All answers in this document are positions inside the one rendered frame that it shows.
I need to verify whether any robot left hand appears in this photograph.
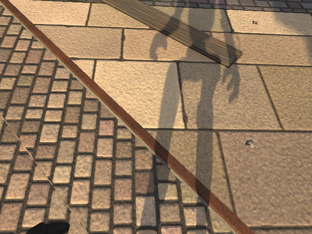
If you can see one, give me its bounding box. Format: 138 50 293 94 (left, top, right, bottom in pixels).
25 222 70 234

